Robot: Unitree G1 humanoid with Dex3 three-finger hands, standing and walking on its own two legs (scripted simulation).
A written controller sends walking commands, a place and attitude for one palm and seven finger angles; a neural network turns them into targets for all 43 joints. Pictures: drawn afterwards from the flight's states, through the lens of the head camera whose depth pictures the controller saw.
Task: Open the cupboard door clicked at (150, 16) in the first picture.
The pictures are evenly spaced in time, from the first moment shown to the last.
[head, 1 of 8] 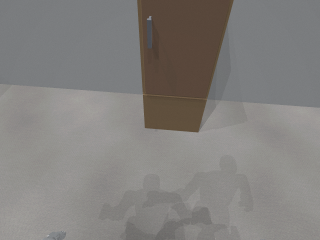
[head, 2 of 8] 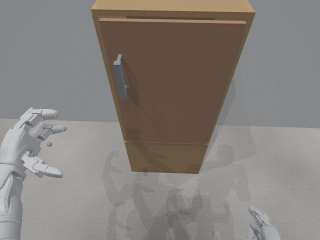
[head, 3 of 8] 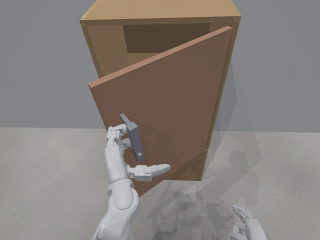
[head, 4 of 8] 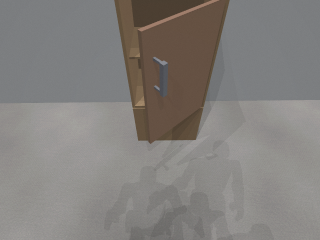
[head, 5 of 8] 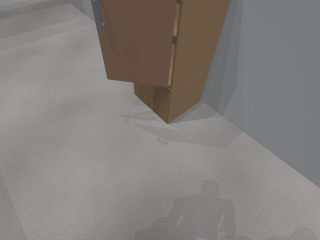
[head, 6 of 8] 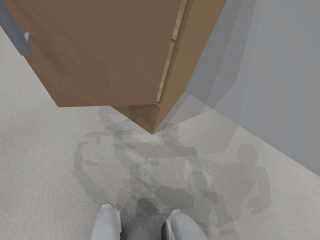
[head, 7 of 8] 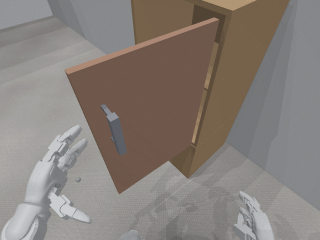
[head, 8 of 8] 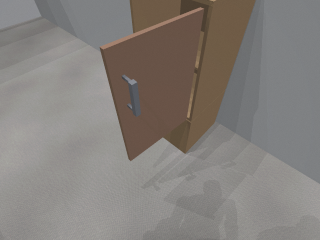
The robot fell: no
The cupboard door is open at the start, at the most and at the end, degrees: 0 87 84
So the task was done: yes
